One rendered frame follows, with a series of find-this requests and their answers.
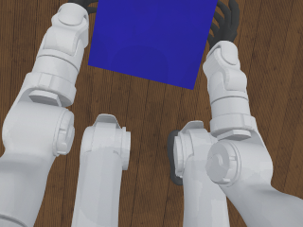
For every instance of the robot left forearm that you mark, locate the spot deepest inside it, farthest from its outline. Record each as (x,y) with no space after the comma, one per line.
(54,74)

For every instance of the robot left hand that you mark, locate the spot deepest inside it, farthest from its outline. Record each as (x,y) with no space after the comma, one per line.
(85,4)

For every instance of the robot right hand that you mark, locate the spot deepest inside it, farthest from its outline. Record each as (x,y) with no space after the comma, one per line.
(227,30)

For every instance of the left robot upper arm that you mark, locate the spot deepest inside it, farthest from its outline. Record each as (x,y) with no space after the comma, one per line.
(35,135)

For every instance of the right robot thigh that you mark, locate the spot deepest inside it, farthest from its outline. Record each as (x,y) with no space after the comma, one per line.
(205,204)

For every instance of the right robot upper arm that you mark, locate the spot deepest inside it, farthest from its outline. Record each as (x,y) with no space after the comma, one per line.
(243,171)

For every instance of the robot right forearm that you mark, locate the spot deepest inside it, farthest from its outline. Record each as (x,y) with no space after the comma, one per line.
(226,86)

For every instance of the carton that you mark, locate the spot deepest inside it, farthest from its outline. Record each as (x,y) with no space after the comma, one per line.
(159,40)

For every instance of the robot left shin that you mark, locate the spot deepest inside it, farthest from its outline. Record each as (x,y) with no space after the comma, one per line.
(88,135)

